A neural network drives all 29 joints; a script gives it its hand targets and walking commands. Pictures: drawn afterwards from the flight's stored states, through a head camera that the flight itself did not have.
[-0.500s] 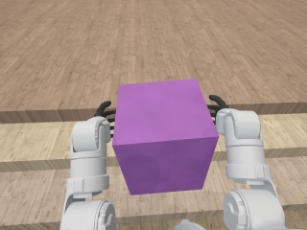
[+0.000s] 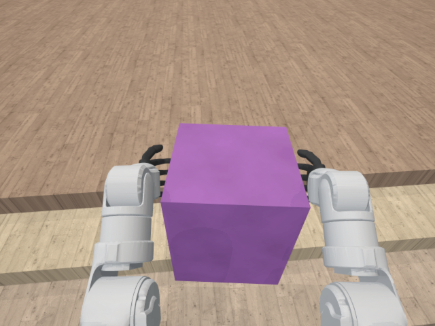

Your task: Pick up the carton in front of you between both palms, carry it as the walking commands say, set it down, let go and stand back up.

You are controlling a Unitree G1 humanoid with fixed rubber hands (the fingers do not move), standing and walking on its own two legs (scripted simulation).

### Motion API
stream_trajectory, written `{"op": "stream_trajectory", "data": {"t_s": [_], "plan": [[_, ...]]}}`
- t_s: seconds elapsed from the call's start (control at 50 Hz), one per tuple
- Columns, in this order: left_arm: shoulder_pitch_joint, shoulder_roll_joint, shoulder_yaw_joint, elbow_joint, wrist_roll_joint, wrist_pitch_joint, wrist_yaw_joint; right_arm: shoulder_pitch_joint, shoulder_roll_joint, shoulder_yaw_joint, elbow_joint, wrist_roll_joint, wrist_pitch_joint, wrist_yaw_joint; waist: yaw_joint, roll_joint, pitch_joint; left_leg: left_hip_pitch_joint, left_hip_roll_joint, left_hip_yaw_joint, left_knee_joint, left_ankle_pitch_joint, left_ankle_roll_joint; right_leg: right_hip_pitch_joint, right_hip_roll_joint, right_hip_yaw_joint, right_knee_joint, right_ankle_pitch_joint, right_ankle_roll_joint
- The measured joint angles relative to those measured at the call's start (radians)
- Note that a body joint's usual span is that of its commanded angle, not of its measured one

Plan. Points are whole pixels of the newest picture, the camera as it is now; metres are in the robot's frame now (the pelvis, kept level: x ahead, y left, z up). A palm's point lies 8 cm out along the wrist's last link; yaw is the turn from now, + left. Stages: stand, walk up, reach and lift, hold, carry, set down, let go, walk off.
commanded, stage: carry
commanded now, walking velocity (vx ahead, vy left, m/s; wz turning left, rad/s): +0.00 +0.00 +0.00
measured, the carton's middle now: (229, 205) +0.36 -0.01 +0.05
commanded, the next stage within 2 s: none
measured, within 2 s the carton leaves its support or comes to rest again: neither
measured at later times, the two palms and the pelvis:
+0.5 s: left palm (152, 176) +0.36 +0.13 +0.14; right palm (319, 176) +0.36 -0.17 +0.13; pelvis +0.02 -0.01 +0.00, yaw +0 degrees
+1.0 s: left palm (164, 184) +0.34 +0.11 +0.14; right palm (335, 183) +0.34 -0.19 +0.13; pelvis +0.00 -0.03 +0.00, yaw +0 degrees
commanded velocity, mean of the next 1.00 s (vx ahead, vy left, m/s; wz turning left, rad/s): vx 0.00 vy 0.00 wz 0.00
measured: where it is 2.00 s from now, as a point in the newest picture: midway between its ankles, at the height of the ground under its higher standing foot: outside the picture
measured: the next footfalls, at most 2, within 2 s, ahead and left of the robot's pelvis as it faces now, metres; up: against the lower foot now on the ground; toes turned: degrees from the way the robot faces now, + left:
none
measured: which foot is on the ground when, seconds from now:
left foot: down 0.00-1.00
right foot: down 0.00-1.00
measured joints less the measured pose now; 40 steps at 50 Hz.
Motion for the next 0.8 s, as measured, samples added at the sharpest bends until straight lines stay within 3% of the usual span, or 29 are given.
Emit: {"op": "stream_trajectory", "data": {"t_s": [0.08,0.18,0.34,0.8], "plan": [[0.005,0.003,0.006,0.001,-0.003,0.000,-0.002,-0.007,-0.006,0.015,0.013,0.010,0.001,-0.006,0.002,0.005,-0.017,0.022,-0.006,0.009,-0.007,-0.013,0.006,0.021,-0.007,0.009,-0.008,-0.017,0.027],[0.020,0.007,0.007,0.031,-0.006,-0.005,-0.008,-0.012,-0.005,0.020,0.054,0.004,0.003,-0.006,0.012,0.006,-0.037,0.039,-0.007,0.010,-0.008,-0.025,0.005,0.038,-0.008,0.010,-0.009,-0.030,0.030],[0.034,0.013,-0.006,0.028,-0.018,-0.006,-0.008,-0.015,-0.011,0.029,0.059,0.004,0.011,-0.007,0.018,0.011,-0.034,0.045,0.000,0.004,-0.007,-0.029,-0.003,0.045,-0.002,0.004,-0.008,-0.036,0.021],[0.060,-0.005,0.010,-0.010,-0.007,-0.006,-0.008,-0.026,-0.025,0.047,0.066,0.023,0.009,-0.011,-0.002,0.033,-0.023,0.033,0.032,-0.011,-0.023,0.003,-0.037,0.028,0.031,-0.011,-0.013,-0.013,-0.015]]}}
